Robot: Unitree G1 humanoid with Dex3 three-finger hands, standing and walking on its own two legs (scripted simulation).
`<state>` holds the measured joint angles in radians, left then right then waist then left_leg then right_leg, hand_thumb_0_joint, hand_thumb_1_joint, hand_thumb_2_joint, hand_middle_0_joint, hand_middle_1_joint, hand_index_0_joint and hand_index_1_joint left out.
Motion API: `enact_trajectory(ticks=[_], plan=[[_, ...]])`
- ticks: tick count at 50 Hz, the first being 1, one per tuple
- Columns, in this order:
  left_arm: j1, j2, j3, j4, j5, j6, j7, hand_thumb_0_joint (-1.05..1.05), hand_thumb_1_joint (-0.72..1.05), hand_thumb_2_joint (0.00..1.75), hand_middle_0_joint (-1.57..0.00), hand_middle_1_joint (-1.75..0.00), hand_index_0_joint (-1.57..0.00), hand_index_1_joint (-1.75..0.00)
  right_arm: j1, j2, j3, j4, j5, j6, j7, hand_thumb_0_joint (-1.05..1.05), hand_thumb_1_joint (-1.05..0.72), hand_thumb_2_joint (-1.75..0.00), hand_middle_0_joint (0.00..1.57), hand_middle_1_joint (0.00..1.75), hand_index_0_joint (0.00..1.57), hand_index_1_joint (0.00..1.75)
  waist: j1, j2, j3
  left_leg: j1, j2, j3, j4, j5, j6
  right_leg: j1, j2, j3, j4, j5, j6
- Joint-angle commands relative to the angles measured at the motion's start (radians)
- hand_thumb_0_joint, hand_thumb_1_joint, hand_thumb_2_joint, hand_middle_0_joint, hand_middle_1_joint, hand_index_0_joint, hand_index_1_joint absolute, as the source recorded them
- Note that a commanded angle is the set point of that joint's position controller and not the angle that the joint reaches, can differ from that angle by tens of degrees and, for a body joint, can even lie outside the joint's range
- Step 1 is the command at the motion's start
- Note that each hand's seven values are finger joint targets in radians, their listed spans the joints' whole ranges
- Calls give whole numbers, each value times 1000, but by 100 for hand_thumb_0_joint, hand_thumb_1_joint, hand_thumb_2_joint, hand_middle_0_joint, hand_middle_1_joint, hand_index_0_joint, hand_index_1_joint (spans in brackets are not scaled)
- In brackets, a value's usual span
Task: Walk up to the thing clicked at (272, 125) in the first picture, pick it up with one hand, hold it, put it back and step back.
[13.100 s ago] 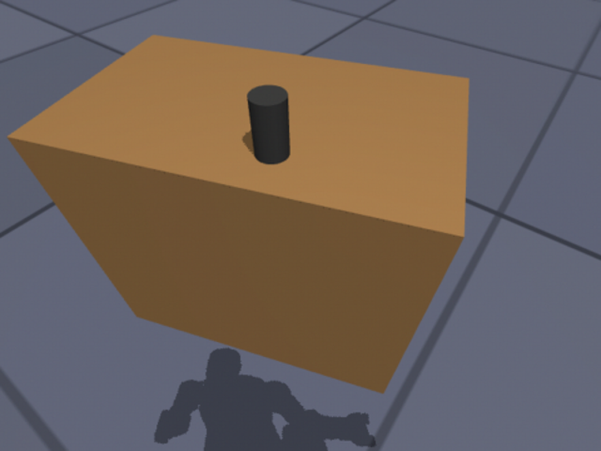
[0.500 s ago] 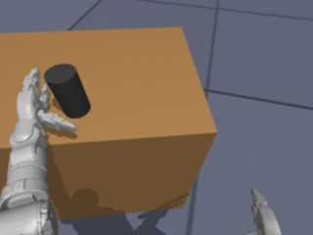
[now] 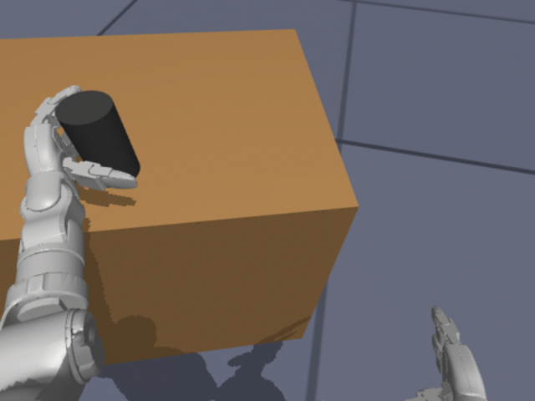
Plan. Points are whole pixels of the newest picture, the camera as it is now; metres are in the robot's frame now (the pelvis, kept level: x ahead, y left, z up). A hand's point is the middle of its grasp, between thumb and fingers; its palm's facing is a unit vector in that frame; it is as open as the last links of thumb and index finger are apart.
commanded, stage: close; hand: left
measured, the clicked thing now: (102, 142) +0.48 +0.23 +0.12
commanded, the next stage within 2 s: settle in 0.44 s
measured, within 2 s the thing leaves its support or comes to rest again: leaves its support in 0.92 s
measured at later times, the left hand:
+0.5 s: hand (101, 139) +0.48 +0.23 +0.13, palm faces +0.24 -0.97 +0.00, open 10.8 cm
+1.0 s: hand (104, 132) +0.47 +0.22 +0.15, palm faces +0.25 -0.97 -0.02, open 9.9 cm
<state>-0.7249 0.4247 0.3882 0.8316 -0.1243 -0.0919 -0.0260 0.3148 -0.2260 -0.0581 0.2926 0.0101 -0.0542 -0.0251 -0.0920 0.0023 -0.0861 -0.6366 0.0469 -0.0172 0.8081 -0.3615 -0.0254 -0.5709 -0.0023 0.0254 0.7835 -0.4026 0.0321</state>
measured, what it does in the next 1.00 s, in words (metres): stands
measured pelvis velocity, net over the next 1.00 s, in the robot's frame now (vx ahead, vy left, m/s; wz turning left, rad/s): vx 0.02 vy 0.00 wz -0.01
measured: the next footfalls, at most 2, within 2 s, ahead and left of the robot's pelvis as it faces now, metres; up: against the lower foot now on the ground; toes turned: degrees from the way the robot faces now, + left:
none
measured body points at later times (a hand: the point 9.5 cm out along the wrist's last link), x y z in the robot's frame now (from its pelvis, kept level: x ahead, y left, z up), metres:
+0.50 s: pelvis +0.01 +0.01 +0.00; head +0.07 +0.02 +0.44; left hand +0.46 +0.28 +0.13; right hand +0.15 -0.25 -0.06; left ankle +0.02 +0.13 -0.70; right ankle -0.01 -0.14 -0.70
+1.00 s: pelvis +0.02 +0.00 +0.00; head +0.06 +0.01 +0.45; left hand +0.46 +0.27 +0.15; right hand +0.17 -0.25 -0.05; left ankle +0.02 +0.13 -0.70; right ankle -0.01 -0.14 -0.70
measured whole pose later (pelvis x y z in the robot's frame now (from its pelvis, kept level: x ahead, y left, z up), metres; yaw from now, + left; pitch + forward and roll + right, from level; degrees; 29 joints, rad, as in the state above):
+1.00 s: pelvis +0.02 +0.00 +0.00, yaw +0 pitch +10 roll -1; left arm -0.69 0.38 0.34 0.72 -0.11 0.02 0.01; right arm 0.33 -0.21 -0.04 0.32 0.01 -0.04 -0.04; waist -0.08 0.03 -0.10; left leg -0.59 0.05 -0.01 0.80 -0.38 -0.02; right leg -0.52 0.00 0.03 0.75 -0.41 0.04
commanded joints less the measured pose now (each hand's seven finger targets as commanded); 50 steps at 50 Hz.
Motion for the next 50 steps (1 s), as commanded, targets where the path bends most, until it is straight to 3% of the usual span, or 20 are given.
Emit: enact_trajectory(ticks=[1, 5, 8, 11, 13, 14, 16, 18, 22, 27, 30, 32, 33, 34, 37, 38, 41, 44, 49, 50], plan=[[-470, 272, 26, -182, 2, -64, -5, 0, -53, 20, -56, -39, -57, -38, 41, -139, -72, -158, -4, -50, 0, 0, 52, -4, 5, 5, 5, 5, -15, 80, -381, 309, -14, 18, -75, 281, 36, 53, 25, -43, -102, 302, -26], [-540, 217, -31, -171, 0, -73, -23, 0, -45, 32, -67, -50, -68, -50, -31, -108, -38, -180, 0, -57, 3, 0, 52, -5, 5, 5, 5, 5, -21, 78, -394, 290, -14, 18, -68, 258, 39, 28, 24, -40, -97, 284, -28], [-543, 254, -8, -121, 5, -81, -18, 0, -43, 40, -74, -58, -75, -58, -43, -119, -35, -171, -6, -57, 3, 0, 52, -5, 5, 5, 5, 5, -13, 93, -376, 252, -15, 20, -66, 224, 38, 10, 23, -36, -95, 257, -30], [-521, 272, 13, -102, 6, -81, -2, 0, -30, 46, -78, -63, -80, -63, -4, -172, -88, -181, -11, -54, -3, 0, 53, -5, 5, 5, 5, 5, -18, 98, -423, 291, -11, 16, -58, 256, 35, 18, 27, -41, -87, 277, -31], [-505, 312, 37, -125, 11, -87, 5, 0, -24, 52, -86, -71, -87, -70, 21, -178, -88, -197, -9, -45, -2, 0, 53, -5, 5, 5, 5, 5, -10, 88, -462, 304, -9, 14, -49, 318, 36, 56, 29, -46, -80, 321, -31], [-508, 247, -5, -116, 16, -85, -1, 0, -22, 55, -90, -75, -91, -74, 31, -144, -64, -171, -12, -42, 3, 0, 52, -5, 5, 5, 5, 5, -10, 102, -432, 298, -8, 11, -53, 318, 32, 37, 34, -49, -75, 314, -35], [-456, 220, -9, -75, 12, -79, -5, 0, -25, 60, -98, -83, -99, -83, 41, -143, -74, -151, -7, -37, 5, 0, 51, -5, 5, 5, 5, 5, -22, 44, -380, 255, -7, 12, -54, 302, 40, 22, 37, -50, -78, 311, -30], [-465, 185, -24, -96, 2, -84, -11, 0, -20, 65, -103, -88, -104, -87, 2, -105, -29, -169, -4, -37, 14, 0, 51, -5, 5, 5, 5, 5, -8, 46, -381, 229, -9, 12, -57, 284, 41, 21, 34, -50, -75, 296, -32], [-443, 177, -19, -103, 1, -79, 3, 0, -8, 78, -114, -101, -116, -100, 24, -146, -75, -142, -8, -26, 13, 0, 52, -5, 5, 5, 5, 5, -8, 80, -352, 254, -4, 9, -67, 265, 30, -26, 39, -56, -74, 252, -40], [-455, 198, -16, -211, -6, -69, 10, 0, 22, 118, -141, -141, -141, -140, 9, -139, -62, -182, -2, -18, 13, 0, 53, -5, 5, 5, 5, 5, 4, 92, -449, 307, -6, 13, -58, 318, 32, 47, 33, -51, -71, 305, -36], [-471, 180, -36, -242, -5, -59, 13, 0, 28, 122, -127, -130, -127, -132, 23, -117, -43, -156, -1, -12, 11, 0, 52, -6, 5, 5, 5, 5, 9, 85, -424, 292, -8, 15, -54, 347, 36, 66, 32, -50, -68, 336, -33], [-486, 226, -15, -266, 2, -58, 16, 0, 33, 125, -126, -130, -125, -132, -11, -160, -86, -178, 0, -11, 3, 0, 53, -6, 5, 5, 5, 5, 1, 58, -456, 303, -9, 19, -47, 386, 41, 94, 29, -43, -68, 387, -28], [-482, 245, 1, -267, 4, -53, 18, 0, 33, 124, -126, -129, -126, -132, -2, -152, -72, -171, 0, -8, 3, 0, 53, -6, 5, 5, 5, 5, 10, 80, -475, 323, -9, 21, -45, 408, 40, 98, 27, -41, -67, 402, -28], [-539, 201, -50, -331, 5, -54, 15, 0, 30, 125, -128, -132, -128, -134, 1, -115, -46, -161, 0, -10, 4, 0, 53, -6, 5, 5, 5, 5, 7, 116, -469, 339, -8, 20, -48, 416, 35, 90, 28, -46, -64, 399, -30], [-579, 212, -35, -375, -11, -53, 21, 0, 28, 125, -129, -133, -129, -135, -20, -85, -15, -175, 4, -14, 2, 0, 53, -6, 5, 5, 5, 5, 19, 114, -481, 354, -10, 20, -43, 452, 35, 116, 25, -47, -71, 431, -26], [-575, 255, -1, -354, -13, -49, 21, 0, 20, 125, -131, -135, -130, -137, 4, -109, -30, -167, 3, -14, -3, 0, 52, -6, 5, 5, 5, 5, 11, 100, -509, 361, -8, 20, -40, 465, 36, 134, 24, -46, -67, 451, -25], [-590, 269, -8, -414, -11, -37, 24, 0, 16, 123, -127, -133, -127, -135, 36, -100, -24, -138, 1, -15, -7, 0, 52, -6, 5, 5, 5, 5, 21, 144, -517, 387, -10, 22, -42, 494, 33, 146, 21, -45, -73, 476, -25], [-628, 304, 14, -473, -15, -26, 34, 0, 14, 121, -124, -130, -124, -132, 1, -137, -66, -145, 3, -22, -16, 0, 52, -6, 5, 5, 5, 5, 9, 156, -523, 412, -15, 28, -48, 471, 34, 140, 19, -41, -86, 474, -22], [-580, 308, 33, -444, -12, 12, 46, 0, 11, 124, -121, -131, -121, -133, 1, -135, -59, -105, 3, -32, -26, 0, 53, -6, 5, 5, 5, 5, 15, 107, -478, 398, -14, 26, -64, 476, 37, 174, 17, -40, -95, 505, -20], [-628, 288, 10, -486, -14, 12, 42, 0, 10, 123, -122, -131, -122, -133, -34, -109, -35, -123, 4, -35, -25, 0, 53, -6, 5, 5, 5, 5, 16, 121, -476, 397, -16, 27, -67, 457, 37, 171, 17, -40, -102, 488, -18]])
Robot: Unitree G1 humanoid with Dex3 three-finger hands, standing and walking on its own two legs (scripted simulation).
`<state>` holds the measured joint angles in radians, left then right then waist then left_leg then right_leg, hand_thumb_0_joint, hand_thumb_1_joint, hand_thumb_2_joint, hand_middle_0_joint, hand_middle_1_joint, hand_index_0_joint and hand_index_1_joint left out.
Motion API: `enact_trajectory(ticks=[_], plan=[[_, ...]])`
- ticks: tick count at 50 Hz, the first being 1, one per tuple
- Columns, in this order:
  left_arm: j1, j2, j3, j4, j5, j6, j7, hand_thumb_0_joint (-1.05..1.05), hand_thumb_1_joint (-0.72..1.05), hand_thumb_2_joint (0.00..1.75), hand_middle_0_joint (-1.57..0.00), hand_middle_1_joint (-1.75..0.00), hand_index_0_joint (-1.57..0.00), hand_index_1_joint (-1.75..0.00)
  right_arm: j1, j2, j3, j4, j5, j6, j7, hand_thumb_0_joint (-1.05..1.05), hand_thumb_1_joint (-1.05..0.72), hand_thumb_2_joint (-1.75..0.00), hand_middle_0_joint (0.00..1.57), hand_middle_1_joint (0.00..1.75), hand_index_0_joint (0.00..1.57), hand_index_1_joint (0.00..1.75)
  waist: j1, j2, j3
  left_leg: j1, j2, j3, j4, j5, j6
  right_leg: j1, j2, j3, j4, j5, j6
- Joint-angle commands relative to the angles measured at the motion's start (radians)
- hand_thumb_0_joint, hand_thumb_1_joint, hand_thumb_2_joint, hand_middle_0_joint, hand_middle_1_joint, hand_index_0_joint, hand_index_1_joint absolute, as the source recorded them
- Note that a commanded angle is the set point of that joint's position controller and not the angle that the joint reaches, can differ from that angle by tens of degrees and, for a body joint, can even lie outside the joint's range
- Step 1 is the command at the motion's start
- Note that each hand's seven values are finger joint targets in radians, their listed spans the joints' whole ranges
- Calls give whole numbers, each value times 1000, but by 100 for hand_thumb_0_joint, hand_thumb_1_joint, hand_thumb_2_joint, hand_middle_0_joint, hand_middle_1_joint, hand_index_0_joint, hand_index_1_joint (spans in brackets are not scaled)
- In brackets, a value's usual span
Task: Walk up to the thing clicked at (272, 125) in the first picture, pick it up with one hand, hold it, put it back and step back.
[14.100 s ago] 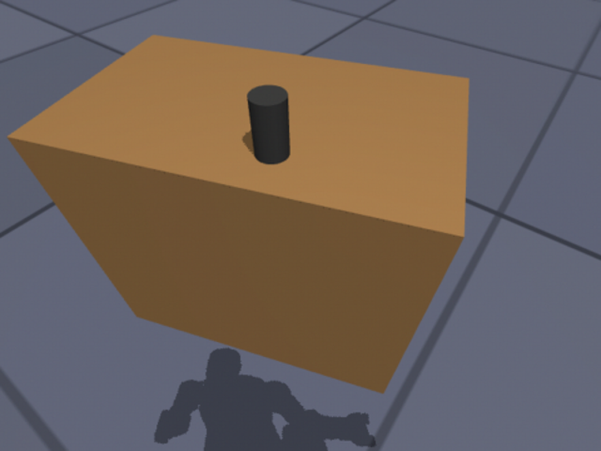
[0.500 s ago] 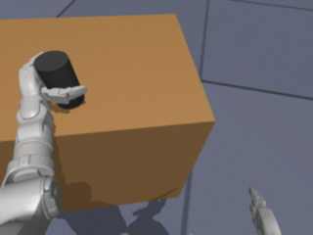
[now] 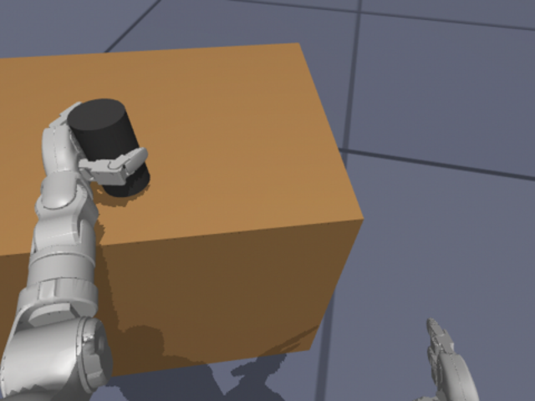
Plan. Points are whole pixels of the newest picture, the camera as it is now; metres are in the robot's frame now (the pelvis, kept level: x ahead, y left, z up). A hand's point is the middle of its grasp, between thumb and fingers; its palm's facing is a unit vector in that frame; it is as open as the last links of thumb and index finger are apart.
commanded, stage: settle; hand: left
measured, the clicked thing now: (113, 150) +0.46 +0.22 +0.14
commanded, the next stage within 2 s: lift in 0.48 s
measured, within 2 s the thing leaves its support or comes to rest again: neither
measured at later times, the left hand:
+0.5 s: hand (100, 136) +0.44 +0.22 +0.18, palm faces +0.26 -0.97 -0.01, open 9.9 cm
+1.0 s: hand (92, 115) +0.42 +0.20 +0.23, palm faces +0.23 -0.97 -0.02, open 10.0 cm
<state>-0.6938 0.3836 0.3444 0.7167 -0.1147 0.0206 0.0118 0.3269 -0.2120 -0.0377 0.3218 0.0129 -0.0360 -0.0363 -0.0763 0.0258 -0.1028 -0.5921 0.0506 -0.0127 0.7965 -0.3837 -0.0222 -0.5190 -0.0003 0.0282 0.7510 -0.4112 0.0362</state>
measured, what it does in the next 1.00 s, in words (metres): stands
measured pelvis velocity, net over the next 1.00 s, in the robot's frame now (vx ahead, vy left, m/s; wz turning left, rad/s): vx -0.01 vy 0.00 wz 0.01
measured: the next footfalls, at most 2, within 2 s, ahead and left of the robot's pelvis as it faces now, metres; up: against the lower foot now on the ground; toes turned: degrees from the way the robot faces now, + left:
none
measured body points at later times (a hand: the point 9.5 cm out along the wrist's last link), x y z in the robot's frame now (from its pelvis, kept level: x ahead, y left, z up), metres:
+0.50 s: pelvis -0.02 +0.00 +0.01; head +0.01 +0.00 +0.46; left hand +0.42 +0.27 +0.18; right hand +0.14 -0.25 -0.05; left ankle +0.00 +0.13 -0.71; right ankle -0.03 -0.14 -0.71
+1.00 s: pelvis -0.01 +0.00 +0.02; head -0.01 -0.01 +0.47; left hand +0.40 +0.25 +0.23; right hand +0.15 -0.24 -0.04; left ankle +0.00 +0.13 -0.71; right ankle -0.03 -0.14 -0.71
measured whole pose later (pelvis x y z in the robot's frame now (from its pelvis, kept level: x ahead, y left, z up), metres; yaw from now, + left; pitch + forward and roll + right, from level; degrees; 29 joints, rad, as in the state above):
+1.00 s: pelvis -0.01 +0.00 +0.02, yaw +1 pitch +4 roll -1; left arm -0.71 0.35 0.30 0.52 -0.14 0.25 0.02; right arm 0.34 -0.21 -0.03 0.41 0.03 -0.17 -0.06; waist -0.03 0.05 -0.09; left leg -0.43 0.04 -0.01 0.67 -0.31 -0.02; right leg -0.36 -0.01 0.02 0.63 -0.35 0.03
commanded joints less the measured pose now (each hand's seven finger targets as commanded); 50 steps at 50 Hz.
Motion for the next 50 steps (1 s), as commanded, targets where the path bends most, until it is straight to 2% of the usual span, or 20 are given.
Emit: enact_trajectory(ticks=[1, 4, 6, 10, 13, 15, 16, 18, 20, 23, 24, 26, 27, 29, 31, 36, 40, 44, 46, 50], plan=[[-683, 325, 52, -363, -24, -97, 3, 0, 9, 124, -122, -131, -122, -134, -51, -127, -57, -166, 1, -57, -16, 0, 52, -6, 5, 5, 5, 5, -7, 83, -483, 362, -18, 20, -55, 486, 37, 125, 14, -45, -71, 499, -22], [-675, 309, 42, -310, -27, -81, -1, 0, 9, 126, -125, -134, -125, -137, -70, -94, -30, -138, 4, -67, -15, 0, 53, -6, 5, 5, 5, 5, 12, 87, -446, 345, -21, 21, -64, 481, 35, 132, 14, -49, -76, 482, -24], [-617, 306, 44, -229, -20, -62, -5, 0, 12, 129, -124, -135, -124, -137, -58, -129, -57, -121, 3, -66, -18, 0, 54, -6, 5, 5, 5, 5, 10, 62, -389, 319, -20, 23, -85, 427, 35, 121, 16, -48, -93, 430, -26], [-688, 304, 23, -283, -20, -46, -14, 0, 14, 128, -127, -136, -127, -137, -26, -131, -67, -107, 8, -81, -15, 0, 54, -5, 5, 5, 5, 5, 5, 92, -409, 350, -23, 27, -97, 400, 30, 107, 17, -55, -105, 401, -28], [-641, 355, 74, -225, -24, -35, -17, 0, 18, 129, -127, -136, -127, -138, -41, -159, -81, -116, 11, -90, -17, 0, 54, -6, 5, 5, 5, 5, 8, 30, -425, 320, -26, 29, -99, 397, 37, 157, 12, -50, -107, 425, -21], [-690, 316, 40, -278, -27, -36, -19, 0, 15, 130, -127, -137, -127, -139, -45, -118, -45, -118, 12, -94, -12, 0, 54, -6, 5, 5, 5, 5, 11, 59, -415, 336, -24, 27, -107, 387, 33, 135, 13, -53, -114, 404, -24], [-709, 333, 54, -272, -27, -35, -15, 0, 16, 131, -127, -137, -127, -139, -43, -144, -72, -105, 11, -97, -17, 0, 54, -6, 5, 5, 5, 5, 5, 54, -414, 350, -22, 25, -109, 378, 34, 116, 16, -54, -116, 389, -24], [-773, 288, 11, -336, -30, -45, -15, 0, 15, 130, -126, -136, -127, -138, -67, -83, -22, -109, 13, -109, -15, 0, 54, -6, 5, 5, 5, 5, 9, 72, -429, 365, -26, 25, -107, 388, 32, 124, 13, -57, -114, 397, -23], [-714, 358, 67, -283, -29, -40, -3, 0, 16, 131, -126, -137, -127, -139, -80, -148, -67, -119, 12, -112, -24, 0, 54, -6, 5, 5, 5, 5, 17, 48, -434, 351, -27, 24, -112, 385, 34, 153, 11, -53, -117, 403, -22], [-776, 337, 37, -352, -24, -40, 4, 0, 18, 132, -125, -136, -125, -139, -56, -136, -57, -94, 10, -115, -24, 0, 54, -6, 5, 5, 5, 5, 14, 134, -451, 412, -19, 18, -124, 385, 21, 113, 17, -58, -122, 368, -34], [-828, 282, -14, -414, -24, -44, 3, 0, 18, 131, -125, -135, -125, -138, -73, -106, -41, -97, 13, -124, -25, 0, 54, -6, 5, 5, 5, 5, 6, 152, -460, 438, -19, 17, -123, 392, 19, 100, 18, -63, -122, 369, -36], [-776, 326, 20, -356, -19, -34, 6, 0, 16, 132, -125, -136, -126, -139, -68, -134, -53, -99, 11, -129, -30, 0, 54, -6, 5, 5, 5, 5, 3, 100, -434, 409, -19, 15, -132, 368, 23, 124, 20, -64, -131, 364, -31], [-746, 328, 30, -325, -22, -29, 7, 0, 15, 132, -125, -136, -125, -139, -82, -96, -20, -73, 14, -133, -27, 0, 54, -6, 5, 5, 5, 5, 18, 100, -390, 369, -27, 22, -139, 331, 24, 135, 15, -59, -137, 346, -30], [-748, 339, 46, -302, -30, -22, 4, 0, 16, 133, -126, -138, -127, -140, -78, -144, -65, -60, 13, -136, -35, 0, 54, -6, 5, 5, 5, 5, 5, 76, -397, 381, -25, 21, -147, 304, 26, 126, 16, -56, -146, 325, -29], [-805, 315, 11, -363, -30, -12, 2, 0, 23, 130, -127, -139, -129, -140, -66, -128, -52, -69, 13, -145, -33, 0, 53, -6, 5, 5, 5, 5, 5, 121, -412, 403, -25, 23, -148, 321, 21, 120, 16, -60, -149, 335, -33], [-723, 310, 30, -319, -33, 21, 7, 0, 23, 132, -129, -141, -131, -142, -77, -139, -59, -106, 18, -161, -30, 0, 53, -6, 5, 5, 5, 5, 23, 60, -386, 392, -24, 22, -163, 347, 21, 160, 19, -70, -161, 350, -32], [-707, 271, 6, -367, -33, 45, 3, 0, 23, 133, -131, -143, -133, -144, -68, -93, -25, -74, 21, -173, -24, 0, 53, -6, 5, 5, 5, 5, 42, 80, -369, 395, -27, 25, -179, 344, 19, 171, 16, -71, -168, 345, -32], [-703, 275, 9, -480, -41, 78, -2, 0, 24, 135, -131, -145, -133, -145, -48, -128, -60, -80, 19, -187, -26, 0, 53, -6, 5, 5, 5, 5, 37, 93, -416, 461, -24, 27, -169, 448, 21, 201, 17, -75, -165, 430, -30], [-707, 260, 3, -557, -41, 101, 3, 0, 22, 132, -127, -141, -130, -142, -51, -102, -31, -80, 19, -194, -23, 0, 54, -6, 5, 5, 5, 5, 47, 105, -403, 477, -23, 23, -179, 446, 18, 197, 19, -82, -177, 414, -32], [-649, 263, 32, -666, -55, 161, 9, 0, 18, 131, -125, -140, -127, -141, -44, -114, -59, -57, 21, -201, -27, 0, 53, -6, 5, 5, 5, 5, 59, 96, -388, 480, -29, 28, -185, 470, 21, 242, 15, -84, -188, 444, -28]])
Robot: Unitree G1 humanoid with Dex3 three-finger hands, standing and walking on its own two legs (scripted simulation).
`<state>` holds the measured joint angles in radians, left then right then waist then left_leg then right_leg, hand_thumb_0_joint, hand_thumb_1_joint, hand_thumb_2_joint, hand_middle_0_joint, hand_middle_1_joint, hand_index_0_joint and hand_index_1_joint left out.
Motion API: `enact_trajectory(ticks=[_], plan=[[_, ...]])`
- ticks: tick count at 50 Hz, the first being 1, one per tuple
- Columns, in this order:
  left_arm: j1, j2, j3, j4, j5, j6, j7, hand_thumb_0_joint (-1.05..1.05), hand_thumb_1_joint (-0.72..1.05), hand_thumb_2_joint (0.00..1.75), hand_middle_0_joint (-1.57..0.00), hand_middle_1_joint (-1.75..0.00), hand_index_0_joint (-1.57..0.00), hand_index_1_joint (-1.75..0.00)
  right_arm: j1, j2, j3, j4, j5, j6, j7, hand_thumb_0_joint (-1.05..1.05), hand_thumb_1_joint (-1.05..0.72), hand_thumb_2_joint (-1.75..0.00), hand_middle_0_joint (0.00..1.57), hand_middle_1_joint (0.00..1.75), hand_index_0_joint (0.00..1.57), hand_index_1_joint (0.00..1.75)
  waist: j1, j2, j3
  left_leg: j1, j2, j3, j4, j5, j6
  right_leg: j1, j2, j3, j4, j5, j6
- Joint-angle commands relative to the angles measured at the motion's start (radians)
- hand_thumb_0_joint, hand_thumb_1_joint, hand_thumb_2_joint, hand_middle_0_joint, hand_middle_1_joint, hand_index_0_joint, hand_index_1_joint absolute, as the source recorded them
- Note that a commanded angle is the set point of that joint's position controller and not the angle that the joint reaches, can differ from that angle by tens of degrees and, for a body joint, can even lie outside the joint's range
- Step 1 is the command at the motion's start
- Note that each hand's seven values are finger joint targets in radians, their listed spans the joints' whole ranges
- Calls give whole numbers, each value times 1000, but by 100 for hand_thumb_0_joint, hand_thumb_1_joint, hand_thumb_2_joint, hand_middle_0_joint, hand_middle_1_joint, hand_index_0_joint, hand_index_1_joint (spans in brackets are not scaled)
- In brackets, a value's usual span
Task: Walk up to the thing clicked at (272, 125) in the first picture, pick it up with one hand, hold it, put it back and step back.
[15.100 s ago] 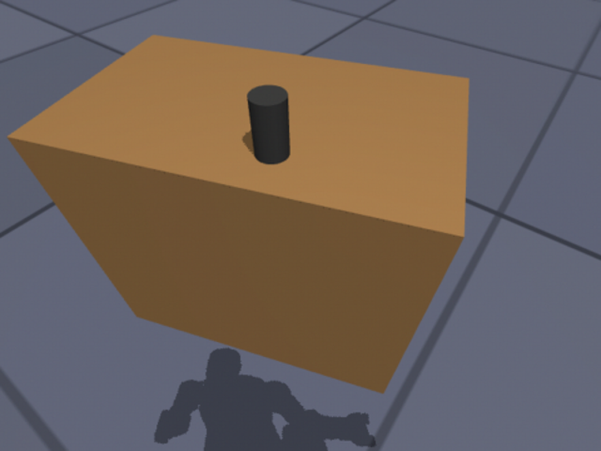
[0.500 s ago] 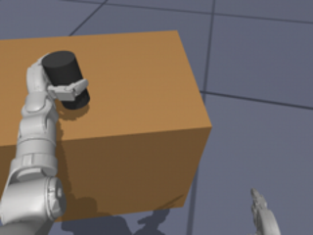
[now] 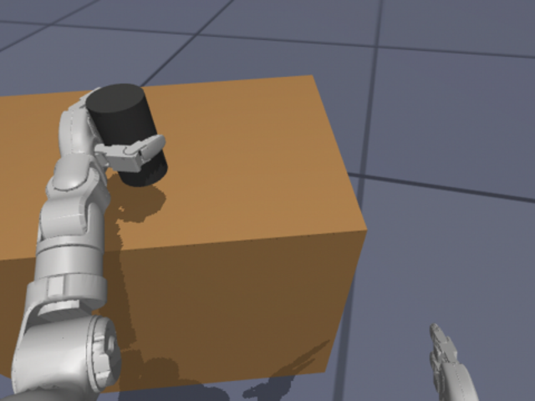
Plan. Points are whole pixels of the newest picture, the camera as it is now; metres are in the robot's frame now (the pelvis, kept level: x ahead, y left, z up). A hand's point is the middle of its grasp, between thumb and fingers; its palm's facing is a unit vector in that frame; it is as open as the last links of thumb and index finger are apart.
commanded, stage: lift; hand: left
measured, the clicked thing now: (131, 137) +0.44 +0.20 +0.21
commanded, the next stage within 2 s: hold in 0.94 s
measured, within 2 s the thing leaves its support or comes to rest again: neither
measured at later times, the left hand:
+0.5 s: hand (108, 123) +0.36 +0.18 +0.28, palm faces +0.18 -0.98 -0.01, open 10.0 cm
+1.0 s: hand (84, 105) +0.34 +0.18 +0.32, palm faces +0.17 -0.99 +0.01, open 10.0 cm
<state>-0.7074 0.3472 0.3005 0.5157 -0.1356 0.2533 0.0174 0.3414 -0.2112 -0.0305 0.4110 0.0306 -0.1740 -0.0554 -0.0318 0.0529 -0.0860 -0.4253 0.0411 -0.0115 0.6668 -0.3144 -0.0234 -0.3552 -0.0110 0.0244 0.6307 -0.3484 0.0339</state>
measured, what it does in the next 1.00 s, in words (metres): stands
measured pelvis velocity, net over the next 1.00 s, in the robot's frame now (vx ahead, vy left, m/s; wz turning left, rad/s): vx -0.02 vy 0.00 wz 0.02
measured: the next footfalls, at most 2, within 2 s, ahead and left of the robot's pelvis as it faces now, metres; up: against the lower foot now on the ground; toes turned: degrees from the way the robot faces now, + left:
none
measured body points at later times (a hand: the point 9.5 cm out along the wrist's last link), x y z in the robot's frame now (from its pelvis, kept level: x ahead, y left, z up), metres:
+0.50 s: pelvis -0.01 -0.01 +0.01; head -0.04 -0.04 +0.45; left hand +0.35 +0.23 +0.28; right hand +0.17 -0.25 -0.05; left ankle +0.02 +0.13 -0.72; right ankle -0.02 -0.14 -0.72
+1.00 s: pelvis -0.02 +0.00 +0.00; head -0.06 -0.03 +0.45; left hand +0.32 +0.23 +0.32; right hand +0.16 -0.24 -0.06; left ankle +0.02 +0.13 -0.72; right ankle -0.02 -0.14 -0.72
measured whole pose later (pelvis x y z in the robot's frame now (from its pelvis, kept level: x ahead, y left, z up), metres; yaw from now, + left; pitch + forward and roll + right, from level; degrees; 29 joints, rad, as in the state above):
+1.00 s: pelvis -0.02 +0.00 +0.00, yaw +1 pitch -2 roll +0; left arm -0.70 0.34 0.33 0.01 -0.24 0.85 0.02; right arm 0.28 -0.23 -0.07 0.57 0.08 -0.24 -0.02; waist 0.02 0.08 -0.09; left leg -0.31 0.01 -0.02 0.60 -0.26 -0.02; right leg -0.25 -0.04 0.02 0.60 -0.32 0.04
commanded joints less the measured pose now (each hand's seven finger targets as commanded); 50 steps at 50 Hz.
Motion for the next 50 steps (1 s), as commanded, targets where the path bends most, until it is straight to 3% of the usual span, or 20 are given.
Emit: enact_trajectory(ticks=[1, 4, 8, 9, 12, 15, 16, 19, 20, 22, 23, 24, 26, 28, 34, 38, 42, 44, 45, 50], plan=[[-627, 314, 88, -510, -35, -53, 6, 0, 22, 132, -125, -140, -127, -141, -62, -133, -78, -162, 3, -66, -9, 0, 53, -6, 5, 5, 5, 5, 11, 58, -435, 325, -21, 25, -57, 417, 25, 102, 23, -78, -71, 405, -23], [-616, 268, 71, -560, -47, 15, 3, 0, 19, 131, -124, -140, -126, -140, -100, -94, -53, -122, 7, -69, -6, 0, 53, -6, 5, 5, 5, 5, 21, 53, -361, 303, -29, 33, -65, 399, 30, 98, 17, -76, -81, 400, -19], [-587, 253, 75, -567, -51, 114, -2, 0, 18, 133, -125, -141, -127, -142, -119, -95, -58, -84, 8, -64, -6, 0, 54, -5, 5, 5, 5, 5, 25, 18, -322, 300, -37, 34, -88, 350, 34, 94, 14, -77, -101, 360, -19], [-576, 261, 92, -569, -57, 138, -2, 0, 21, 132, -125, -141, -127, -141, -129, -128, -92, -87, 9, -65, -9, 0, 55, -5, 5, 5, 5, 5, 22, -11, -306, 292, -36, 32, -98, 327, 34, 94, 15, -80, -107, 341, -18], [-545, 232, 82, -586, -67, 205, -13, 0, 25, 133, -127, -142, -129, -142, -112, -103, -64, -67, 12, -65, -1, 0, 55, -5, 5, 5, 5, 5, 33, -14, -292, 297, -41, 35, -104, 327, 35, 95, 11, -82, -115, 337, -18], [-523, 220, 71, -586, -68, 257, -24, 0, 26, 134, -127, -143, -130, -143, -145, -129, -78, -86, 16, -67, 6, 0, 55, -5, 5, 5, 5, 5, 26, -54, -268, 296, -46, 35, -115, 297, 40, 92, 8, -80, -126, 315, -13], [-529, 217, 69, -608, -70, 265, -32, 0, 25, 135, -128, -144, -131, -144, -142, -114, -56, -95, 18, -68, 8, 0, 54, -5, 5, 5, 5, 5, 26, -61, -283, 310, -44, 32, -117, 304, 42, 92, 11, -81, -125, 316, -14], [-534, 229, 76, -634, -78, 294, -39, 0, 25, 133, -126, -142, -128, -142, -138, -127, -74, -84, 23, -69, 10, 0, 54, -5, 5, 5, 5, 5, 29, -56, -274, 309, -47, 30, -129, 276, 41, 82, 9, -81, -131, 287, -15], [-552, 235, 78, -695, -86, 300, -39, 0, 24, 133, -126, -142, -128, -142, -152, -109, -50, -85, 25, -71, 16, 0, 55, -5, 5, 5, 5, 5, 47, -32, -256, 296, -52, 32, -130, 261, 40, 85, 6, -82, -136, 271, -17], [-531, 237, 89, -658, -87, 321, -34, 0, 25, 132, -124, -139, -126, -140, -160, -128, -70, -100, 27, -75, 14, 0, 55, -5, 5, 5, 5, 5, 36, -50, -273, 302, -53, 33, -133, 245, 43, 91, 5, -77, -141, 259, -14], [-601, 259, 80, -802, -88, 319, -28, 0, 25, 131, -122, -137, -124, -138, -137, -124, -78, -60, 29, -75, 17, 0, 55, -5, 5, 5, 5, 5, 40, 24, -283, 316, -57, 36, -137, 237, 36, 79, 3, -75, -139, 250, -21], [-599, 270, 106, -758, -90, 327, -22, 0, 25, 130, -122, -137, -123, -138, -139, -113, -64, -67, 27, -79, 15, 0, 55, -5, 5, 5, 5, 5, 35, 3, -289, 321, -53, 33, -129, 240, 37, 79, 4, -78, -139, 250, -18], [-587, 266, 108, -805, -97, 342, -7, 0, 22, 128, -119, -135, -121, -136, -161, -142, -100, -57, 30, -87, 13, 0, 55, -5, 5, 5, 5, 5, 35, 6, -278, 313, -57, 34, -131, 224, 37, 79, 2, -76, -143, 238, -18], [-585, 253, 98, -845, -101, 355, 1, 0, 20, 127, -118, -134, -120, -135, -167, -122, -82, -42, 31, -96, 14, 0, 55, -5, 5, 5, 5, 5, 41, 17, -281, 311, -59, 34, -130, 210, 36, 80, 1, -73, -144, 220, -20], [-535, 232, 99, -745, -110, 410, 3, 0, 21, 131, -122, -138, -124, -139, -214, -138, -92, -34, 35, -113, 9, 0, 55, -5, 5, 5, 5, 5, 41, -30, -247, 289, -56, 29, -134, 184, 36, 72, 6, -77, -146, 192, -19], [-597, 260, 99, -798, -108, 439, -1, 0, 22, 132, -125, -140, -127, -141, -193, -122, -73, -19, 40, -118, 14, 0, 55, -5, 5, 5, 5, 5, 51, -3, -266, 300, -56, 27, -139, 188, 32, 67, 9, -80, -145, 190, -23], [-534, 215, 84, -696, -117, 479, -9, 0, 23, 134, -126, -142, -128, -142, -212, -135, -83, -18, 43, -128, 22, 0, 55, -5, 5, 5, 5, 5, 50, -41, -216, 272, -50, 26, -147, 174, 32, 57, 15, -82, -144, 176, -23], [-596, 255, 98, -756, -116, 484, -6, 0, 23, 134, -126, -142, -128, -143, -196, -141, -90, -21, 47, -128, 25, 0, 55, -5, 5, 5, 5, 5, 48, -15, -248, 291, -49, 24, -145, 191, 30, 60, 14, -83, -137, 192, -26], [-589, 255, 101, -757, -117, 488, -6, 0, 22, 133, -126, -142, -128, -143, -189, -126, -68, -19, 48, -125, 29, 0, 55, -5, 5, 5, 5, 5, 55, -32, -244, 286, -52, 25, -142, 197, 33, 67, 13, -83, -141, 196, -23], [-605, 258, 108, -810, -120, 498, 3, 0, 21, 132, -124, -141, -127, -142, -200, -127, -81, 3, 51, -131, 35, 0, 55, -5, 5, 5, 5, 5, 64, -16, -249, 283, -50, 23, -141, 197, 31, 65, 14, -84, -131, 190, -25]])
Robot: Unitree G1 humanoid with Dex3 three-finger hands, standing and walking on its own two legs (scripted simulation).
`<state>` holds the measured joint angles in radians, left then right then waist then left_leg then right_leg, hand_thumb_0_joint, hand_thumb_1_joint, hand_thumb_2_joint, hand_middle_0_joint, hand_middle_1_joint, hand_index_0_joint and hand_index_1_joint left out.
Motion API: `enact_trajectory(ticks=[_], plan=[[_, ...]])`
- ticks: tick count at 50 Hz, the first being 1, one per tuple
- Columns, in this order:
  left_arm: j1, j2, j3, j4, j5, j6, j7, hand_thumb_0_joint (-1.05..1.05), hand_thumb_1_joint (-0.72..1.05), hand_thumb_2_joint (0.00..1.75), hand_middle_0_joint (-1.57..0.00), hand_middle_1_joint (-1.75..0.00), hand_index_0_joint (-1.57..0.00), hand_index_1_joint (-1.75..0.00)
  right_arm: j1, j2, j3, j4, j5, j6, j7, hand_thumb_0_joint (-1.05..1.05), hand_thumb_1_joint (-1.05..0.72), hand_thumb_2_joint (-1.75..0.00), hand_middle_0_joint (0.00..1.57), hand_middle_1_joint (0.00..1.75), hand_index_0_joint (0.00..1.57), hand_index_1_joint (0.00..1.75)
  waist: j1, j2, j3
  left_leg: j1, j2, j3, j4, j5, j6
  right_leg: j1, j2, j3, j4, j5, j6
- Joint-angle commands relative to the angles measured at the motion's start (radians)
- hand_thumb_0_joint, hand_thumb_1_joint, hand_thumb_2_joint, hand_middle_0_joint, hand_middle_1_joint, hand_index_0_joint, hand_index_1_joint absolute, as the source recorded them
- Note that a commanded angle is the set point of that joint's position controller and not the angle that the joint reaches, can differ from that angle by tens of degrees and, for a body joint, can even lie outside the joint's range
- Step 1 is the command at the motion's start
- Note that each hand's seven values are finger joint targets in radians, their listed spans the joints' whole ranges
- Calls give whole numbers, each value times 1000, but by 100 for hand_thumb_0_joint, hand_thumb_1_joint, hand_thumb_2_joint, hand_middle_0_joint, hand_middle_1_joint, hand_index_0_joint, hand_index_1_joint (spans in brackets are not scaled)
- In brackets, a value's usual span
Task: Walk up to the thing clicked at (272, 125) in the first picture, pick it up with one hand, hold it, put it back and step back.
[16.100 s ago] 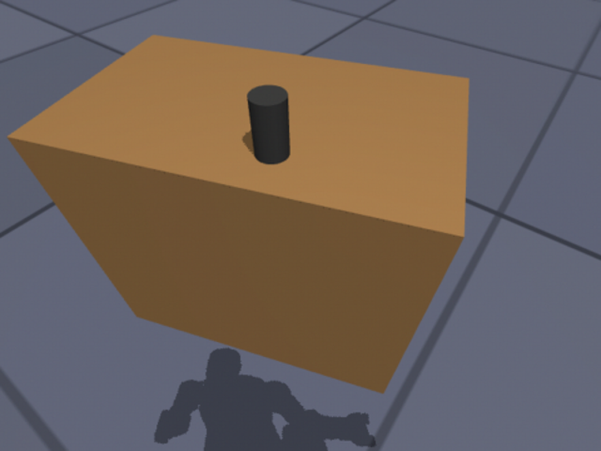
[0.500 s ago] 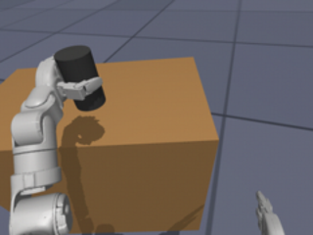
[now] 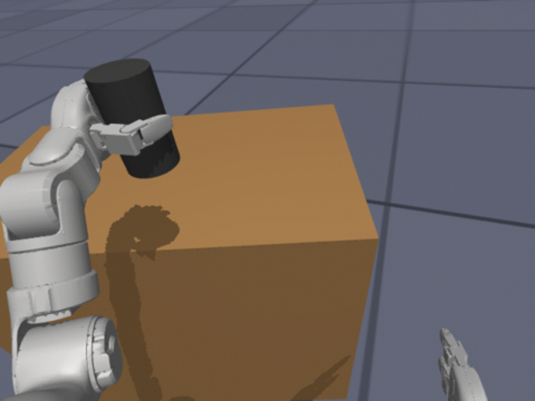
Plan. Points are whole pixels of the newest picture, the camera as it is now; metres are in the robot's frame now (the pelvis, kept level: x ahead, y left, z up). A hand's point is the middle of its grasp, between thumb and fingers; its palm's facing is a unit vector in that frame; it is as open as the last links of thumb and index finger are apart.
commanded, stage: hold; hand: left
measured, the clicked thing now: (137, 121) +0.37 +0.17 +0.30
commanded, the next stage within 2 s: none
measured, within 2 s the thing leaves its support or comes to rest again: neither
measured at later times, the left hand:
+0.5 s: hand (124, 103) +0.35 +0.17 +0.34, palm faces +0.14 -0.99 -0.01, open 10.0 cm
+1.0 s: hand (124, 112) +0.33 +0.16 +0.33, palm faces +0.14 -0.99 -0.01, open 10.0 cm
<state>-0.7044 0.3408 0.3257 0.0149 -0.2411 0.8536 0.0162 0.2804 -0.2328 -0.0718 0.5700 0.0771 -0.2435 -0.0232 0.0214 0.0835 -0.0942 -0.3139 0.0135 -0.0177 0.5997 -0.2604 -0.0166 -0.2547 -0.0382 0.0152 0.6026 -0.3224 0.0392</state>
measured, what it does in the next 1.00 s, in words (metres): stands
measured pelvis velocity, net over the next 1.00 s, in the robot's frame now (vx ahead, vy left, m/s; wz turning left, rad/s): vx -0.01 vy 0.00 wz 0.00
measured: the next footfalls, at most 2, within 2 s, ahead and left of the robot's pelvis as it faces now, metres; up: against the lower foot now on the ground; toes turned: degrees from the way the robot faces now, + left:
none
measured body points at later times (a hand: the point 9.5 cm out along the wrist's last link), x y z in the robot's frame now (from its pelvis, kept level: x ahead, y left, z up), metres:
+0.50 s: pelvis +0.00 +0.00 +0.00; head -0.05 -0.03 +0.44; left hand +0.33 +0.22 +0.34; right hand +0.18 -0.24 -0.06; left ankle +0.04 +0.13 -0.73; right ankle +0.00 -0.14 -0.73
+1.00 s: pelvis -0.01 +0.00 +0.00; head -0.07 -0.04 +0.44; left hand +0.31 +0.22 +0.34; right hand +0.18 -0.25 -0.06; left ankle +0.04 +0.13 -0.73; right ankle +0.00 -0.14 -0.73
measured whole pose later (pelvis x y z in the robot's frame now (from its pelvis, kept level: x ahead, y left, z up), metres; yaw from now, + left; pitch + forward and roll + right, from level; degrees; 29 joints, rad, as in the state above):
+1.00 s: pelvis -0.01 +0.00 +0.00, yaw +0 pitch -2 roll +0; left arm -0.72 0.34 0.31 -0.11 -0.28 1.01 0.06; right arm 0.26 -0.24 -0.10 0.61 0.11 -0.28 -0.01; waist 0.04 0.09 -0.13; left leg -0.32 0.01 -0.02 0.62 -0.26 -0.01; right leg -0.26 -0.04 0.02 0.62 -0.32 0.04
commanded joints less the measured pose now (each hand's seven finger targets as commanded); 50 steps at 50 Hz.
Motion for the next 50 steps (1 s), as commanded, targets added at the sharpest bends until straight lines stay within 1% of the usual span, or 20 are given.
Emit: enact_trajectory(ticks=[1, 5, 6, 7, 8, 9, 11, 12, 17, 23, 28, 31, 33, 35, 36, 40, 43, 46, 49, 50], plan=[[-632, 285, 89, -345, -13, -100, 8, 0, 20, 132, -123, -141, -126, -141, -124, -114, -51, -146, 7, -63, 4, 0, 55, -5, 5, 5, 5, 5, 9, -26, -265, 192, -23, 29, -71, 143, 21, -44, 41, -73, -99, 160, -33], [-630, 279, 91, -383, -20, -92, 15, 0, 21, 124, -122, -136, -124, -137, -127, -124, -62, -141, 8, -75, -3, 0, 54, -6, 5, 5, 5, 5, 1, -25, -286, 206, -21, 24, -66, 135, 23, -42, 40, -74, -102, 152, -33], [-604, 258, 78, -362, -20, -86, 15, 0, 21, 123, -121, -135, -123, -135, -173, -108, -40, -163, 9, -82, -2, 0, 54, -6, 5, 5, 5, 5, 10, -29, -258, 185, -21, 25, -68, 132, 20, -43, 42, -74, -99, 145, -33], [-622, 272, 85, -398, -20, -86, 12, 0, 21, 125, -122, -136, -124, -136, -163, -118, -54, -153, 8, -82, -5, 0, 54, -6, 5, 5, 5, 5, 6, -21, -308, 216, -21, 22, -61, 154, 21, -35, 42, -75, -97, 166, -33], [-613, 265, 82, -358, -21, -77, 12, 0, 20, 125, -123, -137, -125, -137, -166, -119, -48, -156, 5, -84, -8, 0, 54, -6, 5, 5, 5, 5, -4, -36, -286, 212, -19, 24, -57, 160, 23, -40, 42, -75, -95, 174, -30], [-619, 254, 69, -384, -20, -73, 10, 0, 23, 126, -123, -137, -125, -138, -169, -106, -35, -138, 5, -84, -5, 0, 54, -6, 5, 5, 5, 5, 9, -16, -278, 198, -18, 21, -61, 163, 19, -38, 44, -78, -87, 173, -34], [-630, 271, 76, -392, -22, -58, 10, 0, 21, 126, -124, -138, -126, -138, -186, -117, -41, -145, 7, -88, -7, 0, 54, -6, 5, 5, 5, 5, 13, -2, -276, 196, -22, 24, -64, 153, 16, -41, 43, -76, -96, 163, -34], [-585, 247, 71, -312, -22, -47, 5, 0, 22, 128, -125, -140, -127, -140, -180, -125, -50, -143, 6, -88, -10, 0, 54, -6, 5, 5, 5, 5, 0, -42, -276, 198, -21, 24, -60, 154, 21, -34, 42, -74, -97, 170, -29], [-629, 277, 82, -369, -30, -15, 2, 0, 25, 129, -125, -140, -127, -140, -149, -122, -48, -113, 12, -84, -2, 0, 55, -5, 5, 5, 5, 5, 7, -32, -266, 185, -30, 32, -56, 174, 24, -37, 39, -72, -96, 195, -28], [-599, 250, 79, -290, -32, 22, 16, 0, 20, 130, -125, -142, -127, -142, -150, -118, -54, -140, 20, -85, 9, 0, 54, -6, 5, 5, 5, 5, 6, -92, -225, 168, -26, 31, -63, 153, 26, -50, 44, -76, -98, 171, -26], [-637, 265, 79, -378, -35, 25, 26, 0, 22, 129, -125, -142, -128, -142, -148, -112, -48, -140, 27, -80, 17, 0, 54, -5, 5, 5, 5, 5, 19, -43, -248, 177, -30, 32, -61, 158, 22, -47, 40, -75, -94, 172, -30], [-607, 231, 49, -372, -34, 32, 27, 0, 20, 127, -125, -141, -127, -141, -174, -128, -63, -178, 30, -91, 17, 0, 54, -6, 5, 5, 5, 5, 11, -50, -259, 181, -28, 30, -66, 141, 22, -47, 43, -75, -96, 155, -33], [-652, 277, 75, -462, -34, 25, 31, 0, 19, 129, -127, -143, -129, -143, -162, -122, -63, -147, 32, -87, 17, 0, 53, -6, 5, 5, 5, 5, 20, -5, -287, 197, -30, 30, -57, 166, 20, -44, 40, -73, -89, 174, -35], [-618, 265, 82, -436, -34, 36, 38, 0, 16, 128, -127, -143, -129, -143, -168, -125, -67, -144, 29, -91, 14, 0, 53, -6, 5, 5, 5, 5, 20, -31, -279, 193, -26, 28, -52, 177, 21, -42, 43, -75, -84, 181, -34], [-583, 221, 60, -388, -40, 44, 40, 0, 15, 128, -126, -143, -129, -143, -196, -118, -58, -154, 28, -94, 17, 0, 53, -6, 5, 5, 5, 5, 24, -51, -255, 171, -26, 27, -53, 172, 22, -31, 42, -76, -87, 179, -32], [-659, 300, 103, -435, -40, 41, 43, 0, 17, 130, -128, -145, -130, -145, -186, -126, -66, -123, 28, -97, 10, 0, 53, -6, 5, 5, 5, 5, 20, -41, -260, 174, -25, 23, -63, 127, 21, -46, 44, -74, -94, 141, -32], [-557, 205, 63, -284, -47, 63, 42, 0, 19, 131, -128, -145, -131, -145, -191, -123, -63, -132, 27, -100, 8, 0, 54, -6, 5, 5, 5, 5, 14, -102, -212, 143, -25, 25, -68, 104, 24, -55, 47, -77, -99, 126, -29], [-580, 241, 69, -358, -46, 56, 36, 0, 23, 133, -130, -147, -133, -147, -159, -120, -62, -127, 33, -93, 9, 0, 54, -6, 5, 5, 5, 5, 13, -78, -235, 158, -34, 35, -68, 100, 24, -67, 43, -72, -104, 123, -30], [-562, 219, 54, -357, -45, 51, 35, 0, 23, 133, -131, -148, -134, -148, -164, -129, -70, -161, 34, -98, 11, 0, 54, -6, 5, 5, 5, 5, 13, -93, -224, 157, -33, 36, -63, 108, 28, -61, 39, -73, -105, 128, -28], [-601, 249, 66, -379, -43, 46, 38, 0, 21, 133, -131, -148, -134, -148, -166, -136, -74, -161, 33, -98, 11, 0, 54, -6, 5, 5, 5, 5, 12, -82, -240, 163, -32, 35, -62, 116, 28, -56, 40, -71, -101, 137, -29]])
